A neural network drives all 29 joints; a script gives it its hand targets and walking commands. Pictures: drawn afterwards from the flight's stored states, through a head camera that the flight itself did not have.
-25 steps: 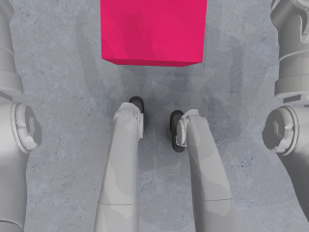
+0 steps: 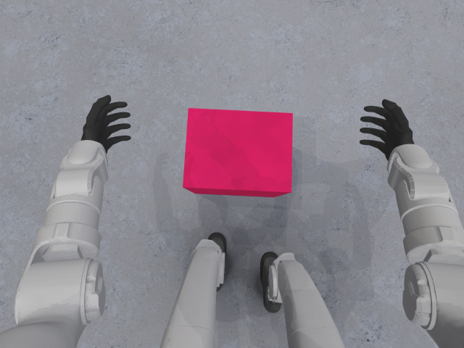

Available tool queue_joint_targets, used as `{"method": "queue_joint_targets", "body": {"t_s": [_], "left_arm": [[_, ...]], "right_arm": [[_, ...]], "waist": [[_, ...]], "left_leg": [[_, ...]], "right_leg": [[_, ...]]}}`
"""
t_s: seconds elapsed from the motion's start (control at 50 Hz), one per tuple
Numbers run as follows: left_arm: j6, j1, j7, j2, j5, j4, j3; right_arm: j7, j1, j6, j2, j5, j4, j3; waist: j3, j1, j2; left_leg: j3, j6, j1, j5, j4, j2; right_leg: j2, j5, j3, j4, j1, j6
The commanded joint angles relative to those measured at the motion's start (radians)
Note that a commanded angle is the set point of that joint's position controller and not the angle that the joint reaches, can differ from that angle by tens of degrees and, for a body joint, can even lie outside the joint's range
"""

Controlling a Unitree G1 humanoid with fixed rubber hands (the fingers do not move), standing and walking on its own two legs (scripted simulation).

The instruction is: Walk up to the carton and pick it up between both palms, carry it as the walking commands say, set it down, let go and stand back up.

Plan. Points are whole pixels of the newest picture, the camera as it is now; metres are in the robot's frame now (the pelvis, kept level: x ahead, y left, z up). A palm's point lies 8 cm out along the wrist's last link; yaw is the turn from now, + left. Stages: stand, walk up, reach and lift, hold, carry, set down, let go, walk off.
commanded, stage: let go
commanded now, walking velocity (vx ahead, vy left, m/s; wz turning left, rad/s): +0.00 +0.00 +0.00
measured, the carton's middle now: (237, 158) +0.47 +0.02 -0.54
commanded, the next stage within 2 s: stand in 1.02 s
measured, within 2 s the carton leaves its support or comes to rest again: neither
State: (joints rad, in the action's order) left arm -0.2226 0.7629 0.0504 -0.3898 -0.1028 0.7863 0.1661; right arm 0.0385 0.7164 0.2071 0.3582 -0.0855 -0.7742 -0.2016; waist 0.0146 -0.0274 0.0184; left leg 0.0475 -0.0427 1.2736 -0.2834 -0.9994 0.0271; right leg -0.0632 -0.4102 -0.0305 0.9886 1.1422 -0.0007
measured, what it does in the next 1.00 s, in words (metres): rises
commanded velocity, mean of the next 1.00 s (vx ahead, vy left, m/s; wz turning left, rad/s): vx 0.00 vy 0.00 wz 0.00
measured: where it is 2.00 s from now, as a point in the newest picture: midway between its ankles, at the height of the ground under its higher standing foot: (242, 281)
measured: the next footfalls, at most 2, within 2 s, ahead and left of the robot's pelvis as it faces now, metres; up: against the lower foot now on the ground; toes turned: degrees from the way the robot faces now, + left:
none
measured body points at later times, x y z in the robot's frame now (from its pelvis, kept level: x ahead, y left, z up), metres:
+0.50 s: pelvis +0.04 -0.03 +0.07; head +0.09 -0.03 +0.52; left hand +0.22 +0.23 -0.01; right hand +0.26 -0.26 -0.02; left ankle +0.08 +0.09 -0.65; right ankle +0.01 -0.12 -0.65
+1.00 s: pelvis +0.03 -0.01 +0.08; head +0.02 +0.01 +0.53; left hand +0.19 +0.24 -0.01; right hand +0.22 -0.24 +0.01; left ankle +0.08 +0.09 -0.65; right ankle +0.01 -0.12 -0.65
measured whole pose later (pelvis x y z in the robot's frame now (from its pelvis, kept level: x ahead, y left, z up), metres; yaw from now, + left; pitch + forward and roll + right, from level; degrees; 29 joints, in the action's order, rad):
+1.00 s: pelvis +0.03 -0.01 +0.08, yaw +3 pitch -7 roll -1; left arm -0.16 -0.18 0.08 -0.25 -0.05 0.47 0.02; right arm 0.05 -0.18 0.13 0.24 -0.03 -0.53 -0.02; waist 0.11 -0.03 -0.03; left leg 0.04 -0.02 0.21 -0.23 -0.57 0.05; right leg -0.03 -0.34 -0.01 0.54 0.08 0.02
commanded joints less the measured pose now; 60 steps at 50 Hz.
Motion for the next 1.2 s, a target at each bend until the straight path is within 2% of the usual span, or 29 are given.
{"method": "queue_joint_targets", "body": {"t_s": [0.0, 0.12, 0.14, 0.16, 0.2, 0.24, 0.28, 0.3, 0.34, 0.36, 0.4, 0.46, 0.52, 0.54, 0.58, 0.62, 0.7, 0.78, 0.88, 0.94, 0.96, 0.98, 1.0, 1.02, 1.08, 1.12, 1.14, 1.16, 1.18], "left_arm": [[0.091, 0.066, -0.019, -0.099, 0.06, -0.362, 0.004], [0.146, -0.346, -0.005, 0.009, 0.037, -0.358, -0.04], [0.147, -0.34, -0.01, 0.008, 0.035, -0.32, -0.046], [0.159, -0.327, -0.006, 0.043, 0.029, -0.35, -0.062], [0.164, -0.435, -0.014, 0.011, 0.072, -0.315, -0.027], [0.18, -0.537, -0.008, 0.044, 0.05, -0.329, -0.044], [0.205, -0.662, 0.003, 0.069, 0.043, -0.36, -0.106], [0.21, -0.67, -0.008, 0.035, 0.092, -0.378, -0.067], [0.213, -0.643, -0.005, 0.025, 0.1, -0.434, -0.045], [0.214, -0.662, 0.0, 0.064, 0.069, -0.391, -0.079], [0.216, -0.75, -0.002, 0.048, 0.08, -0.407, -0.076], [0.22, -0.815, 0.007, 0.049, 0.07, -0.499, -0.115], [0.203, -0.856, 0.018, 0.065, 0.119, -0.491, -0.062], [0.198, -0.842, 0.028, 0.075, 0.11, -0.55, -0.084], [0.179, -0.842, 0.04, 0.085, 0.119, -0.539, -0.083], [0.161, -0.84, 0.047, 0.084, 0.123, -0.531, -0.088], [0.132, -0.857, 0.046, 0.059, 0.145, -0.547, -0.085], [0.124, -0.863, 0.038, 0.055, 0.162, -0.558, -0.064], [0.091, -0.856, 0.026, 0.073, 0.137, -0.544, -0.12], [0.077, -0.856, 0.01, 0.071, 0.128, -0.549, -0.106], [0.06, -0.84, 0.01, 0.062, 0.154, -0.568, -0.084], [0.119, -0.954, -0.034, -0.074, 0.129, -0.348, -0.07], [0.133, -0.961, -0.046, -0.09, 0.146, -0.342, -0.059], [0.149, -1.003, -0.045, -0.039, 0.16, -0.314, -0.072], [0.188, -1.016, -0.044, -0.041, 0.164, -0.285, -0.067], [0.205, -1.046, -0.045, -0.053, 0.174, -0.279, -0.064], [0.217, -1.004, -0.048, -0.068, 0.173, -0.275, -0.064], [0.221, -1.006, -0.051, -0.093, 0.169, -0.276, -0.056], [0.224, -1.012, -0.052, -0.08, 0.172, -0.273, -0.049]], "right_arm": [[0.032, 0.025, -0.082, 0.106, -0.004, 0.331, 0.002], [0.026, -0.387, -0.139, 0.016, 0.045, 0.351, 0.043], [0.023, -0.358, -0.142, 0.002, 0.027, 0.294, 0.051], [0.023, -0.406, -0.144, 0.022, 0.037, 0.289, 0.034], [0.022, -0.44, -0.155, -0.01, 0.043, 0.298, 0.065], [0.017, -0.522, -0.174, -0.014, 0.078, 0.338, 0.053], [0.0, -0.643, -0.19, -0.055, 0.059, 0.376, 0.095], [0.009, -0.628, -0.191, -0.05, 0.041, 0.351, 0.118], [-0.002, -0.616, -0.197, -0.061, 0.043, 0.366, 0.117], [-0.003, -0.608, -0.205, -0.052, 0.07, 0.411, 0.106], [-0.002, -0.705, -0.205, -0.061, 0.041, 0.398, 0.129], [-0.009, -0.806, -0.188, -0.069, 0.061, 0.407, 0.13], [-0.019, -0.82, -0.184, -0.067, 0.095, 0.46, 0.147], [-0.013, -0.865, -0.172, -0.078, 0.088, 0.445, 0.159], [0.0, -0.775, -0.183, -0.088, 0.054, 0.542, 0.181], [-0.002, -0.808, -0.158, -0.082, 0.073, 0.487, 0.172], [0.013, -0.833, -0.137, -0.108, 0.054, 0.481, 0.175], [0.002, -0.833, -0.12, -0.097, 0.107, 0.483, 0.13], [0.025, -0.796, -0.094, -0.09, 0.079, 0.427, 0.099], [0.02, -0.803, -0.08, -0.075, 0.081, 0.453, 0.095], [0.017, -0.804, -0.086, -0.061, 0.078, 0.455, 0.096], [-0.024, -0.902, -0.13, 0.106, 0.116, 0.283, 0.068], [-0.029, -0.898, -0.166, 0.138, 0.134, 0.276, 0.073], [-0.035, -0.899, -0.191, 0.177, 0.139, 0.264, 0.069], [-0.038, -0.809, -0.197, 0.124, 0.133, 0.257, 0.082], [-0.038, -0.858, -0.197, 0.13, 0.138, 0.25, 0.074], [-0.036, -0.825, -0.199, 0.115, 0.14, 0.239, 0.066], [-0.03, -0.819, -0.207, 0.103, 0.131, 0.237, 0.077], [-0.03, -0.822, -0.206, 0.107, 0.135, 0.233, 0.077]], "waist": [[-0.967, 0.025, 0.105], [-0.869, 0.07, -0.039], [-0.777, 0.047, 0.042], [-0.755, 0.093, 0.041], [-0.645, 0.039, 0.034], [-0.601, 0.063, -0.076], [-0.567, 0.067, -0.051], [-0.453, 0.017, 0.012], [-0.383, 0.009, -0.012], [-0.317, 0.045, -0.089], [-0.259, 0.016, -0.037], [-0.151, 0.042, -0.046], [-0.012, 0.035, -0.179], [0.04, 0.06, -0.138], [0.031, 0.014, -0.136], [0.111, 0.051, -0.133], [0.13, 0.016, -0.098], [0.1, 0.019, -0.132], [0.14, 0.027, 0.053], [0.088, 0.035, 0.017], [0.087, 0.015, 0.033], [-0.115, 0.057, -0.001], [-0.108, 0.043, 0.023], [-0.055, 0.034, 0.142], [-0.048, -0.001, 0.182], [-0.04, 0.014, 0.056], [-0.044, 0.019, 0.067], [-0.076, 0.006, -0.037], [-0.098, 0.008, 0.023]], "left_leg": [[0.071, 0.068, -1.183, 0.634, 0.088, -0.039], [0.047, 0.058, -1.145, 0.664, 0.177, -0.019], [0.052, 0.073, -1.153, 0.704, 0.19, -0.025], [0.063, 0.074, -1.106, 0.699, 0.211, -0.028], [0.045, 0.072, -1.124, 0.606, 0.256, -0.02], [0.018, 0.077, -1.107, 0.463, 0.324, -0.007], [0.007, 0.06, -1.121, 0.457, 0.359, 0.004], [0.0, 0.067, -1.094, 0.43, 0.398, 0.012], [0.0, 0.067, -1.076, 0.351, 0.428, 0.007], [-0.005, 0.062, -1.072, 0.297, 0.441, 0.003], [-0.025, 0.065, -1.086, 0.309, 0.471, 0.014], [-0.027, 0.06, -1.156, 0.219, 0.511, 0.016], [-0.051, 0.058, -1.254, 0.17, 0.504, 0.028], [-0.057, 0.066, -1.289, 0.19, 0.475, 0.04], [-0.055, 0.082, -1.368, 0.151, 0.465, 0.048], [-0.056, 0.09, -1.387, 0.162, 0.455, 0.052], [-0.056, 0.103, -1.553, 0.121, 0.434, 0.068], [-0.058, 0.097, -1.513, 0.133, 0.471, 0.052], [-0.029, 0.111, -1.476, 0.097, 0.521, 0.019], [-0.024, 0.073, -1.37, 0.109, 0.552, -0.008], [-0.037, 0.082, -1.37, 0.069, 0.553, -0.005], [0.111, 0.057, -1.229, 0.022, 0.591, -0.099], [0.175, 0.044, -1.15, -0.184, 0.68, -0.121], [0.221, 0.032, -1.036, -0.339, 0.737, -0.133], [0.223, 0.009, -0.952, -0.437, 0.752, -0.144], [0.153, 0.013, -0.99, -0.284, 0.679, -0.092], [0.154, 0.015, -0.984, -0.265, 0.676, -0.087], [0.146, 0.02, -0.989, -0.212, 0.664, -0.084], [0.152, 0.014, -1.007, -0.225, 0.648, -0.094]], "right_leg": [[0.007, 0.262, 0.029, -0.194, -0.056, -0.004], [0.017, 0.476, 0.035, -0.248, -0.447, -0.025], [0.018, 0.448, 0.045, -0.274, -0.366, -0.02], [0.019, 0.49, 0.068, -0.295, -0.409, -0.003], [0.026, 0.415, 0.046, -0.32, -0.426, -0.024], [0.028, 0.428, 0.064, -0.357, -0.602, -0.017], [0.033, 0.503, 0.081, -0.382, -0.694, -0.018], [0.038, 0.493, 0.089, -0.421, -0.671, -0.02], [0.047, 0.432, 0.111, -0.45, -0.687, -0.014], [0.048, 0.395, 0.092, -0.458, -0.706, -0.022], [0.048, 0.42, 0.095, -0.495, -0.767, -0.023], [0.055, 0.313, 0.104, -0.546, -0.79, -0.019], [0.101, 0.183, 0.127, -0.652, -0.72, 0.001], [0.105, 0.167, 0.14, -0.686, -0.662, 0.023], [0.122, 0.069, 0.117, -0.714, -0.658, 0.05], [0.135, 0.043, 0.136, -0.745, -0.598, 0.063], [0.153, -0.084, 0.123, -0.785, -0.531, 0.094], [0.128, -0.008, 0.101, -0.742, -0.605, 0.069], [0.071, 0.02, 0.066, -0.675, -0.65, 0.07], [0.023, 0.079, 0.038, -0.618, -0.782, 0.028], [0.046, 0.054, 0.05, -0.64, -0.778, 0.033], [0.066, 0.087, 0.054, -0.505, -0.821, -0.012], [0.051, 0.034, 0.041, -0.457, -0.871, -0.011], [0.036, 0.011, 0.041, -0.416, -0.911, 0.0], [0.058, 0.012, 0.042, -0.406, -0.908, -0.004], [0.071, 0.024, 0.079, -0.521, -0.92, 0.008], [0.07, 0.053, 0.077, -0.523, -0.927, 0.009], [0.076, 0.053, 0.063, -0.509, -0.934, 0.001], [0.082, 0.05, 0.082, -0.526, -0.922, 0.004]]}}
